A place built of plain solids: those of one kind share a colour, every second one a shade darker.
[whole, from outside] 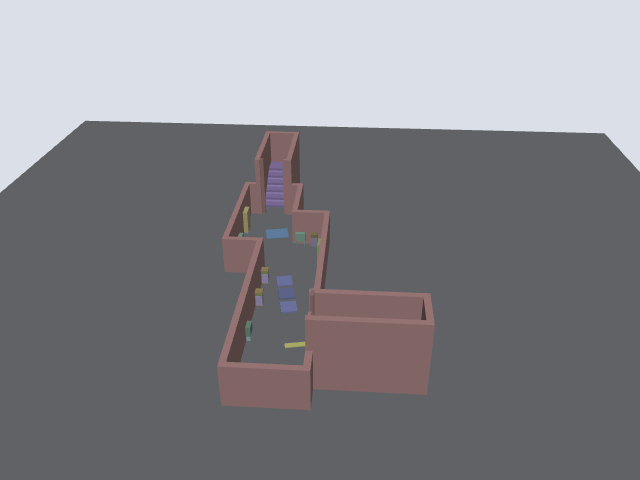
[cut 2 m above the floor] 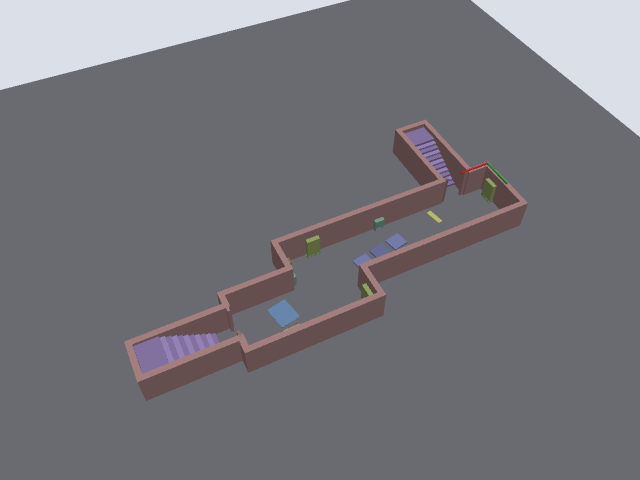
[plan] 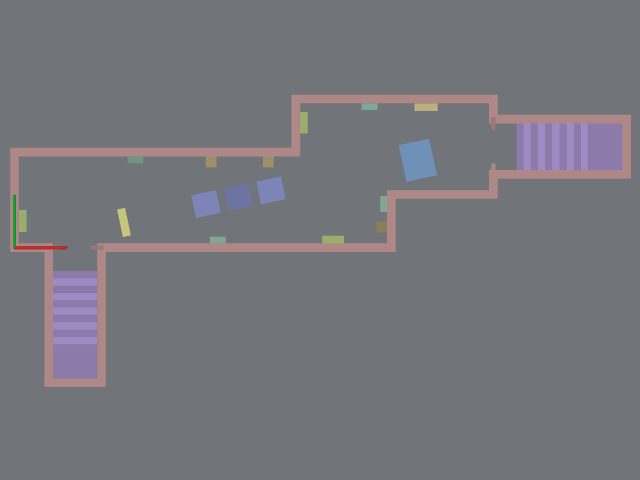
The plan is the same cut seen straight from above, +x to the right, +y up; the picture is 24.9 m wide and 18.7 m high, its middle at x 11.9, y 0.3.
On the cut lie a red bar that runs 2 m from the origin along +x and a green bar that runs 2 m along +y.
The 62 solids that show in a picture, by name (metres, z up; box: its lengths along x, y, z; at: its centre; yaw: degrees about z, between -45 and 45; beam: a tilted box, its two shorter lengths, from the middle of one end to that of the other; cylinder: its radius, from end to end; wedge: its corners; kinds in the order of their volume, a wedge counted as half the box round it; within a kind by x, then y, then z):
{
 "wall_1": {"box": [0.34, 4.06, 2.35], "at": [0.0, 1.86, 1.13]},
 "wall_2": {"box": [1.67, 0.34, 2.35], "at": [0.67, 0.0, 1.13]},
 "wall_3": {"box": [0.34, 5.6, 4.07], "at": [1.33, -2.63, 1.99]},
 "wall_4": {"box": [0.5, 0.16, 4.07], "at": [1.5, 0.0, 1.99]},
 "wall_5": {"box": [2.4, 0.34, 4.07], "at": [2.36, -5.26, 1.99]},
 "wall_6": {"box": [0.5, 0.16, 4.07], "at": [3.22, 0.0, 1.99]},
 "wall_7": {"box": [0.34, 5.6, 4.07], "at": [3.39, -2.63, 1.99]},
 "wall_8": {"box": [11.3, 0.34, 2.35], "at": [5.48, 3.72, 1.13]},
 "wall_9": {"box": [11.63, 0.34, 2.35], "at": [9.03, 0.0, 1.13]},
 "wall_10": {"box": [0.34, 2.41, 2.35], "at": [10.96, 4.76, 1.13]},
 "wall_11": {"box": [0.34, 2.41, 2.35], "at": [14.68, 1.04, 1.13]},
 "wall_12": {"box": [8.04, 0.34, 2.35], "at": [14.81, 5.79, 1.13]},
 "wall_13": {"box": [4.32, 0.34, 2.35], "at": [16.67, 2.07, 1.13]},
 "wall_14": {"box": [0.34, 1.12, 2.35], "at": [18.66, 2.46, 1.13]},
 "wall_15": {"box": [0.16, 0.5, 4.17], "at": [18.66, 3.03, 2.04]},
 "wall_16": {"box": [0.16, 0.5, 4.17], "at": [18.66, 4.84, 2.04]},
 "wall_17": {"box": [0.34, 1.12, 2.35], "at": [18.66, 5.4, 1.13]},
 "wall_18": {"box": [5.53, 0.34, 4.17], "at": [21.25, 2.86, 2.04]},
 "wall_19": {"box": [5.53, 0.34, 4.17], "at": [21.25, 5.01, 2.04]},
 "wall_20": {"box": [0.34, 2.49, 4.17], "at": [23.85, 3.93, 2.04]},
 "piece_1": {"box": [1.72, 1.33, 1.77], "at": [2.36, -4.43, 0.83]},
 "piece_2": {"box": [1.72, 0.29, 1.61], "at": [2.36, -3.62, 0.76]},
 "piece_3": {"box": [1.72, 0.29, 1.45], "at": [2.36, -3.33, 0.68]},
 "piece_4": {"box": [1.72, 0.29, 1.3], "at": [2.36, -3.05, 0.6]},
 "piece_5": {"box": [1.72, 0.29, 1.14], "at": [2.36, -2.76, 0.52]},
 "piece_6": {"box": [1.72, 0.29, 0.99], "at": [2.36, -2.47, 0.44]},
 "piece_7": {"box": [1.72, 0.29, 0.83], "at": [2.36, -2.19, 0.36]},
 "piece_8": {"box": [1.72, 0.29, 0.67], "at": [2.36, -1.9, 0.29]},
 "piece_9": {"box": [1.72, 0.29, 0.52], "at": [2.36, -1.62, 0.21]},
 "piece_10": {"box": [1.72, 0.29, 0.36], "at": [2.36, -1.33, 0.13]},
 "piece_11": {"box": [1.72, 0.29, 0.21], "at": [2.36, -1.04, 0.05]},
 "piece_12": {"box": [0.28, 1.81, 0.22], "at": [19.7, 3.93, 0.06]},
 "piece_13": {"box": [0.28, 1.81, 0.38], "at": [19.97, 3.93, 0.14]},
 "piece_14": {"box": [0.28, 1.81, 0.55], "at": [20.25, 3.93, 0.22]},
 "piece_15": {"box": [0.28, 1.81, 0.71], "at": [20.53, 3.93, 0.31]},
 "piece_16": {"box": [0.28, 1.81, 0.88], "at": [20.81, 3.93, 0.39]},
 "piece_17": {"box": [0.28, 1.81, 1.05], "at": [21.09, 3.93, 0.47]},
 "piece_18": {"box": [0.28, 1.81, 1.21], "at": [21.37, 3.93, 0.56]},
 "piece_19": {"box": [0.28, 1.81, 1.38], "at": [21.65, 3.93, 0.64]},
 "piece_20": {"box": [0.28, 1.81, 1.54], "at": [21.93, 3.93, 0.72]},
 "piece_21": {"box": [0.28, 1.81, 1.71], "at": [22.21, 3.93, 0.81]},
 "piece_22": {"box": [1.33, 1.81, 1.88], "at": [23.01, 3.93, 0.89]},
 "cabinet_passage_body_1": {"box": [0.27, 0.83, 1.28], "at": [0.32, 1.04, 0.76]},
 "cabinet_passage_body_2": {"box": [0.27, 0.83, 1.28], "at": [11.28, 4.87, 0.76]},
 "cabinet_passage_body_3": {"box": [0.82, 0.28, 1.28], "at": [12.41, 0.32, 0.76]},
 "passage_cabinet_body_1": {"box": [0.91, 0.3, 1.47], "at": [16.03, 5.47, 0.82]},
 "duckboard_1": {"box": [0.98, 0.9, 0.14], "at": [7.46, 1.7, 0.02], "yaw": 11.9},
 "duckboard_2": {"box": [0.98, 0.9, 0.14], "at": [8.72, 1.97, 0.02], "yaw": 11.9},
 "duckboard_3": {"box": [0.98, 0.9, 0.14], "at": [9.99, 2.23, 0.02], "yaw": 11.9},
 "firebox_passage_box_1": {"box": [0.62, 0.26, 0.56], "at": [4.71, 3.42, 0.58]},
 "firebox_passage_box_2": {"box": [0.62, 0.26, 0.56], "at": [7.92, 0.3, 0.58]},
 "firebox_passage_box_3": {"box": [0.62, 0.26, 0.56], "at": [13.83, 5.49, 0.58]},
 "firebox_passage_box_4": {"box": [0.26, 0.62, 0.56], "at": [14.38, 1.7, 0.58]},
 "bin_passage_body_1": {"box": [0.4, 0.4, 0.62], "at": [7.66, 3.34, 0.37]},
 "bin_passage_body_2": {"box": [0.4, 0.4, 0.62], "at": [9.89, 3.34, 0.37]},
 "bin_passage_body_3": {"box": [0.4, 0.4, 0.62], "at": [14.3, 0.81, 0.37]},
 "sheet_1": {"box": [1.22, 1.47, 0.07], "at": [15.71, 3.41, -0.01], "yaw": 11.9},
 "bin_passage_lid_1": {"box": [0.42, 0.42, 0.12], "at": [7.66, 3.34, 0.86]},
 "bin_passage_lid_2": {"box": [0.42, 0.42, 0.12], "at": [9.89, 3.34, 0.86]},
 "bin_passage_lid_3": {"box": [0.42, 0.42, 0.12], "at": [14.3, 0.81, 0.86]},
 "cabinet_passage_plinth_1": {"box": [0.3, 0.85, 0.17], "at": [11.28, 4.87, 0.04]},
 "cablecover_1": {"box": [0.32, 1.1, 0.1], "at": [4.26, 0.98, 0.0], "yaw": 11.9}
}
